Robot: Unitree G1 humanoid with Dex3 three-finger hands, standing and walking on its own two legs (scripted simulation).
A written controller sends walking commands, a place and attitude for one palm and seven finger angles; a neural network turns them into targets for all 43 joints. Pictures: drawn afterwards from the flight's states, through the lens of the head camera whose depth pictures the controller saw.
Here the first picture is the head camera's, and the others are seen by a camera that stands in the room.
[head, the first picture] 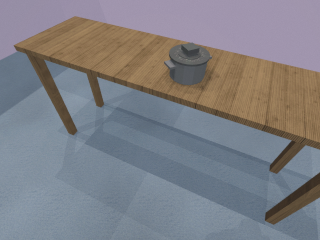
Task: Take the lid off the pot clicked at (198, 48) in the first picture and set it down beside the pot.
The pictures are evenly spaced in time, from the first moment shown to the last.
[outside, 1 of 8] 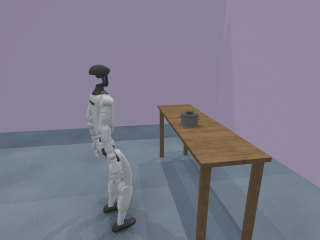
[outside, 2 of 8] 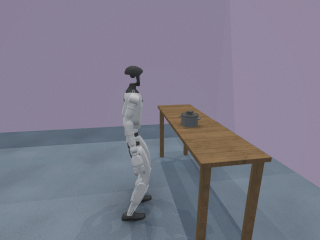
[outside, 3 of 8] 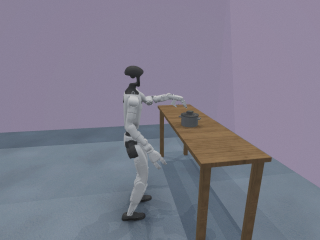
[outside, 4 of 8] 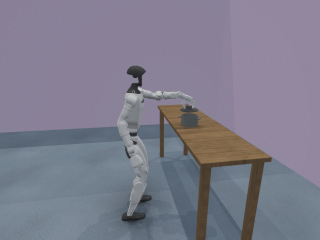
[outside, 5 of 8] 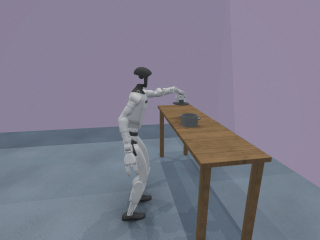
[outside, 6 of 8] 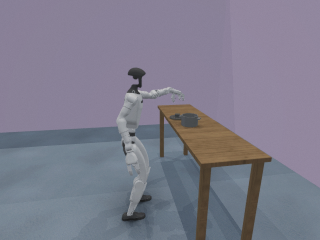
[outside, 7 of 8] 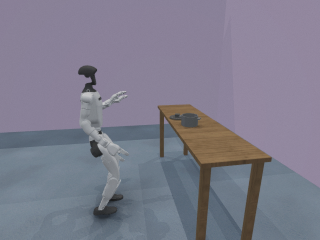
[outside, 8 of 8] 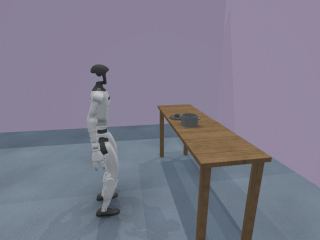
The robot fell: no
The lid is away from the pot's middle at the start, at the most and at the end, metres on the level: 0.00 0.24 0.24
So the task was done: yes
